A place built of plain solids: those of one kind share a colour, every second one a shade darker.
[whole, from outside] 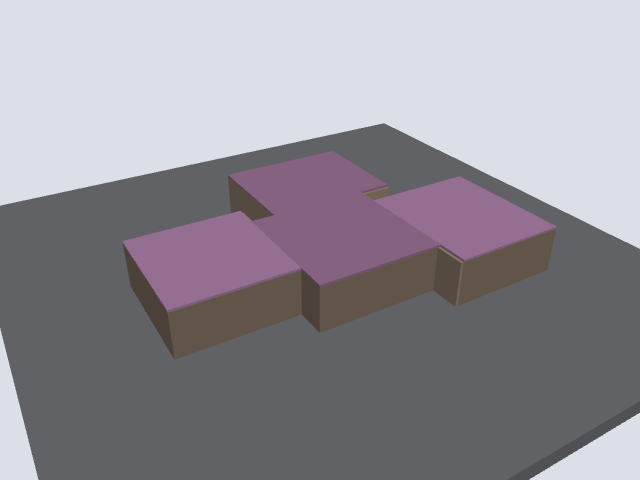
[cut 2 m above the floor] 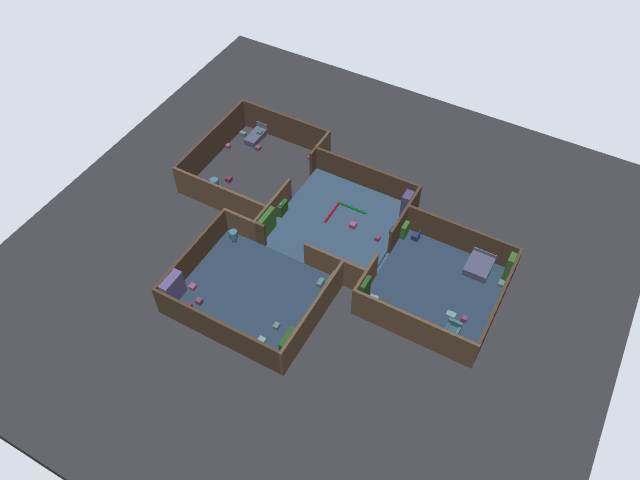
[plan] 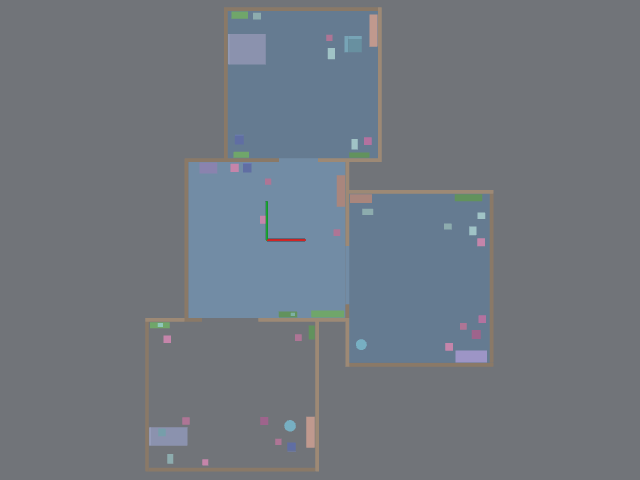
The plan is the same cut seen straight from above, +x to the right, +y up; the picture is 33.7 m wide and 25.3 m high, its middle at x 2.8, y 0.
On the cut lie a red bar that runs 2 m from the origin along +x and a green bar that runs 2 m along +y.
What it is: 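A storey of a house; a hub and three side rooms behind broad openings; the side rooms' floors lie 0.53 m, 0.206 m and not at all below the hub's; a bare drop, one riser, a flush line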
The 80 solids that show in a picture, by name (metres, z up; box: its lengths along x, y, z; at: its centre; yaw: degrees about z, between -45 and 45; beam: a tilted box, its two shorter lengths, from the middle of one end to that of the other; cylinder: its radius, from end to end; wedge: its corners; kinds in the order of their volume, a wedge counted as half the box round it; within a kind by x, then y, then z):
{
 "floor_1": {"box": [8.28, 8.22, 0.58], "at": [0.0, 0.0, 0.24]},
 "floor_2": {"box": [2.05, 0.2, 0.37], "at": [1.67, 4.21, 0.14]},
 "floor_3": {"box": [7.91, 7.76, 0.37], "at": [1.9, 8.19, 0.14]},
 "floor_4": {"box": [0.2, 3.07, 0.58], "at": [4.24, -1.85, 0.24]},
 "floor_5": {"box": [7.41, 8.92, 0.58], "at": [8.04, -2.02, 0.24]},
 "wall_1": {"box": [0.2, 7.9, 3.21], "at": [-6.32, -8.26, 1.56]},
 "wall_2": {"box": [2.08, 0.2, 3.21], "at": [-5.38, -4.21, 1.56]},
 "wall_3": {"box": [0.2, 8.22, 3.21], "at": [-4.24, 0.0, 1.56]},
 "wall_4": {"box": [0.92, 0.2, 3.21], "at": [-3.88, -4.21, 1.56]},
 "wall_5": {"box": [0.2, 7.96, 3.21], "at": [-2.16, 8.29, 1.56]},
 "wall_6": {"box": [4.98, 0.2, 3.21], "at": [-1.85, 4.21, 1.56]},
 "wall_7": {"box": [8.76, 0.2, 3.21], "at": [-1.84, -12.11, 1.56]},
 "wall_8": {"box": [7.91, 0.2, 3.21], "at": [1.9, 12.17, 1.56]},
 "wall_9": {"box": [4.8, 0.2, 3.21], "at": [1.94, -4.21, 1.56]},
 "wall_10": {"box": [0.2, 7.9, 3.21], "at": [2.64, -8.26, 1.56]},
 "wall_11": {"box": [1.64, 0.2, 3.21], "at": [3.52, 4.21, 1.56]},
 "wall_12": {"box": [0.2, 2.37, 3.21], "at": [4.24, -5.49, 1.56]},
 "wall_13": {"box": [0.2, 0.72, 3.21], "at": [4.24, -3.75, 1.56]},
 "wall_14": {"box": [0.2, 4.42, 3.21], "at": [4.24, 1.9, 1.56]},
 "wall_15": {"box": [1.72, 0.2, 3.21], "at": [5.2, 4.21, 1.56]},
 "wall_16": {"box": [0.2, 7.96, 3.21], "at": [5.96, 8.29, 1.56]},
 "wall_17": {"box": [7.61, 0.2, 3.21], "at": [8.14, -6.58, 1.56]},
 "wall_18": {"box": [7.61, 0.2, 3.21], "at": [8.14, 2.54, 1.56]},
 "wall_19": {"box": [0.2, 8.92, 3.21], "at": [11.85, -2.02, 1.56]},
 "roof_1": {"box": [9.16, 7.9, 0.16], "at": [-1.84, -8.26, 3.24]},
 "roof_2": {"box": [8.68, 8.62, 0.16], "at": [0.0, 0.0, 3.24]},
 "roof_3": {"box": [8.31, 7.96, 0.16], "at": [1.9, 8.29, 3.24]},
 "roof_4": {"box": [7.61, 9.32, 0.16], "at": [8.14, -2.02, 3.24]},
 "case_1": {"box": [1.03, 0.32, 1.06], "at": [-5.64, -4.49, 0.48]},
 "case_2": {"box": [0.86, 0.39, 1.99], "at": [-1.43, 11.85, 1.32]},
 "case_3": {"box": [0.82, 0.33, 1.15], "at": [-1.35, 4.49, 0.9]},
 "case_4": {"box": [0.97, 0.32, 1.03], "at": [1.11, -3.93, 1.04]},
 "case_5": {"box": [0.32, 0.74, 0.98], "at": [2.37, -4.88, 0.44]},
 "case_6": {"box": [1.74, 0.38, 1.86], "at": [3.21, -3.9, 1.46]},
 "case_7": {"box": [1.06, 0.29, 1.96], "at": [4.88, 4.47, 1.3]},
 "case_8": {"box": [1.46, 0.37, 1.75], "at": [10.62, 2.23, 1.4]},
 "wardrobe_1": {"box": [0.93, 0.59, 2.19], "at": [-3.09, 3.79, 1.62]},
 "wardrobe_2": {"box": [1.67, 0.63, 2.07], "at": [10.77, -6.14, 1.56]},
 "bed_1": {"box": [0.06, 0.98, 1.05], "at": [-6.17, -10.36, 0.47]},
 "bed_2": {"box": [1.95, 0.98, 0.57], "at": [-5.16, -10.36, 0.24]},
 "bed_3": {"box": [0.06, 1.61, 0.85], "at": [-2.01, 10.05, 0.75]},
 "bed_4": {"box": [1.91, 1.61, 0.58], "at": [-1.02, 10.05, 0.61]},
 "sideboard_1": {"box": [0.46, 1.63, 0.82], "at": [2.3, -10.13, 0.36]},
 "sideboard_2": {"box": [0.43, 1.67, 0.77], "at": [3.9, 2.58, 0.91]},
 "sideboard_3": {"box": [1.16, 0.47, 0.71], "at": [4.96, 2.18, 0.88]},
 "sideboard_4": {"box": [0.42, 1.7, 0.74], "at": [5.62, 11.03, 0.69]},
 "basket_1": {"box": [0.4, 0.4, 0.41], "at": [-5.25, -5.23, 0.16]},
 "basket_2": {"box": [0.4, 0.4, 0.34], "at": [-4.26, -9.54, 0.12]},
 "basket_3": {"box": [0.44, 0.43, 0.31], "at": [-1.7, 3.8, 0.68]},
 "basket_4": {"box": [0.42, 0.42, 0.35], "at": [-0.16, 1.06, 0.7]},
 "basket_5": {"box": [0.34, 0.34, 0.29], "at": [0.07, 3.08, 0.68]},
 "basket_6": {"box": [0.34, 0.34, 0.35], "at": [0.61, -10.64, 0.12]},
 "basket_7": {"box": [0.36, 0.36, 0.39], "at": [1.67, -5.15, 0.15]},
 "basket_8": {"box": [0.34, 0.34, 0.39], "at": [3.29, 10.66, 0.52]},
 "basket_9": {"box": [0.35, 0.35, 0.33], "at": [3.69, 0.39, 0.69]},
 "basket_10": {"box": [0.4, 0.4, 0.29], "at": [9.61, -5.63, 0.67]},
 "basket_11": {"box": [0.36, 0.36, 0.38], "at": [10.35, -4.55, 0.72]},
 "basket_12": {"box": [0.42, 0.42, 0.38], "at": [11.29, -0.12, 0.72]},
 "armchair_1": {"box": [0.19, 0.86, 0.93], "at": [4.18, 10.33, 0.79]},
 "armchair_2": {"box": [0.72, 0.16, 0.64], "at": [4.64, 9.98, 0.64]},
 "armchair_3": {"box": [0.72, 0.53, 0.47], "at": [4.64, 10.33, 0.56]},
 "armchair_4": {"box": [0.72, 0.16, 0.64], "at": [4.64, 10.67, 0.64]},
 "toybox_1": {"box": [0.32, 0.52, 0.38], "at": [-5.09, -11.54, 0.14]},
 "toybox_2": {"box": [0.43, 0.35, 0.3], "at": [-0.52, 11.8, 0.47]},
 "toybox_3": {"box": [0.4, 0.59, 0.33], "at": [3.4, 9.82, 0.48]},
 "toybox_4": {"box": [0.34, 0.56, 0.38], "at": [4.63, 5.04, 0.51]},
 "toybox_5": {"box": [0.59, 0.33, 0.32], "at": [5.31, 1.48, 0.69]},
 "toybox_6": {"box": [0.41, 0.32, 0.32], "at": [9.54, 0.71, 0.69]},
 "toybox_7": {"box": [0.39, 0.47, 0.36], "at": [10.86, 0.48, 0.71]},
 "toybox_8": {"box": [0.42, 0.35, 0.3], "at": [11.31, 1.28, 0.68]},
 "bush_1": {"cylinder": 0.3, "from": [1.22, -9.79, 0.37], "to": [1.22, -9.79, 1.19]},
 "bush_2": {"cylinder": 0.29, "from": [4.98, -5.51, 0.92], "to": [4.98, -5.51, 1.51]},
 "pouf_1": {"box": [0.43, 0.43, 0.42], "at": [-0.14, -9.54, 0.16]},
 "pouf_2": {"box": [0.41, 0.41, 0.37], "at": [5.32, 5.21, 0.51]},
 "pouf_3": {"box": [0.48, 0.48, 0.37], "at": [11.04, -4.98, 0.71]},
 "pouf_4": {"box": [0.4, 0.41, 0.4], "at": [11.35, -4.17, 0.73]},
 "chair_1": {"box": [0.47, 0.46, 0.44], "at": [-1.46, 5.27, 0.54]},
 "chair_2": {"box": [0.46, 0.46, 0.41], "at": [-1.03, 3.79, 0.73]},
 "chair_3": {"box": [0.46, 0.44, 0.49], "at": [1.3, -10.89, 0.2]},
 "cushion_1": {"box": [0.41, 0.41, 0.15], "at": [-5.53, -10.14, 0.6]}
}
